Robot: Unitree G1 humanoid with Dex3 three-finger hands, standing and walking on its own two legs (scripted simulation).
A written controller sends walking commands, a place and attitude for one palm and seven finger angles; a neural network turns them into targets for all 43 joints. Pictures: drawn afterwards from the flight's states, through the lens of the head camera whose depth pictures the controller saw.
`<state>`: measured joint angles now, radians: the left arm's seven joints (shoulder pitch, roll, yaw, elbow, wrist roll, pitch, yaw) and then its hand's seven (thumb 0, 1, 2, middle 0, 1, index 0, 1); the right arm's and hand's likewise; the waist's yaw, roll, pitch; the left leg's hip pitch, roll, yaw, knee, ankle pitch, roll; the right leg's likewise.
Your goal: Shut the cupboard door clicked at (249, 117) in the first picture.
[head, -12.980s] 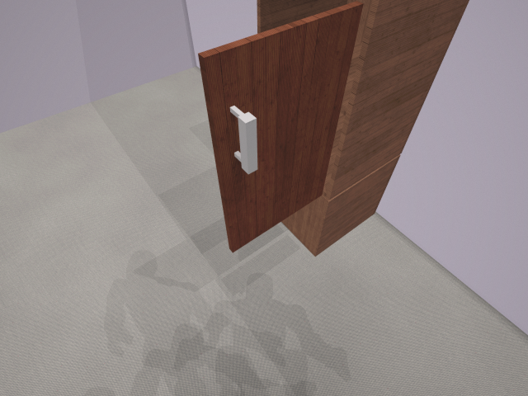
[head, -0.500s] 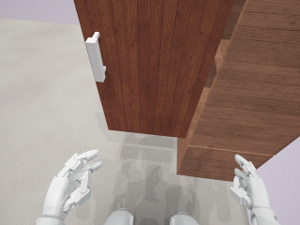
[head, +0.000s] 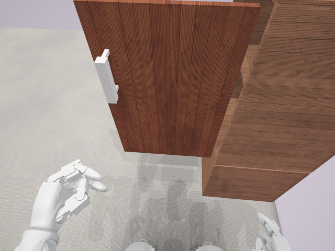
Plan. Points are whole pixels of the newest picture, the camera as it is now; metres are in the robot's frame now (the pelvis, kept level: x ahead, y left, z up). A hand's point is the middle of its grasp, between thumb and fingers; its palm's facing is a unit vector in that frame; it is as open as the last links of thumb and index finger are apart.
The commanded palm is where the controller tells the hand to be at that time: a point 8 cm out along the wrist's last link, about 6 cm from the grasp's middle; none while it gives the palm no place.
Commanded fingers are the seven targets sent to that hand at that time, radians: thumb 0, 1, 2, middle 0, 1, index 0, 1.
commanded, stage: raise the hand and make a fist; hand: left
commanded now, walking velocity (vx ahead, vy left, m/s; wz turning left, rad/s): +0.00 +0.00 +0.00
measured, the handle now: (109, 76) +0.50 +0.18 +0.14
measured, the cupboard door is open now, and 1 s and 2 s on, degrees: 91 91 91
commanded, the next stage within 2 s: bring the fist close to the handle in 0.98 s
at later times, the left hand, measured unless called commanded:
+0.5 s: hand (71, 176) +0.23 +0.19 +0.13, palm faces +0.00 -1.00 -0.06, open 3.1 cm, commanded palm +0.21 +0.24 +0.14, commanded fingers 0.00 0.90 0.90 -1.30 -1.50 -1.30 -1.50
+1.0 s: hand (71, 175) +0.23 +0.19 +0.14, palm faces +0.00 -1.00 -0.05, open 3.1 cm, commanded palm +0.20 +0.24 +0.14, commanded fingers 0.00 0.90 0.90 -1.30 -1.50 -1.30 -1.50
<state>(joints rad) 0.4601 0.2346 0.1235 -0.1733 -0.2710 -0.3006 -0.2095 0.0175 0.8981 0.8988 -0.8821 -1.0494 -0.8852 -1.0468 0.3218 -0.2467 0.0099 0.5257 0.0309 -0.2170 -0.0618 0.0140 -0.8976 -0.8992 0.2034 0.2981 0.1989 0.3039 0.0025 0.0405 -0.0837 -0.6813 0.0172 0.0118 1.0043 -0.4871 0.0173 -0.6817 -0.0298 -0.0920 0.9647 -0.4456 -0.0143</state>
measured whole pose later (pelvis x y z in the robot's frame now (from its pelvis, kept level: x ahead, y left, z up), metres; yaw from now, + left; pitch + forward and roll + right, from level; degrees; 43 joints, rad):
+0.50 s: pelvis +0.02 +0.00 +0.03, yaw +1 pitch +4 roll -1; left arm 0.35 0.27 0.17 -0.18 -0.30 -0.14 -0.26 0.02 0.90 0.90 -1.27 -1.47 -1.28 -1.47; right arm 0.25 -0.23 0.06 0.51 0.05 -0.23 -0.07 0.01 -0.90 -0.90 0.20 0.30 0.20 0.30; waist 0.04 0.05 -0.06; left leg -0.47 0.01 0.01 0.83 -0.44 0.02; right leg -0.46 -0.03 -0.10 0.78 -0.39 -0.01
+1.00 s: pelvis +0.01 +0.00 +0.04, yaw +0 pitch +2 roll -1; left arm 0.31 0.26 0.19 -0.14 -0.30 -0.14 -0.26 0.02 0.90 0.90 -1.30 -1.50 -1.30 -1.50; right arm 0.26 -0.26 0.04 0.57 0.05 -0.27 -0.07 0.01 -0.90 -0.90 0.20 0.30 0.20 0.30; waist 0.03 0.04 -0.04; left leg -0.38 0.01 0.02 0.74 -0.38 0.01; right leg -0.39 -0.02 -0.09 0.71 -0.35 -0.02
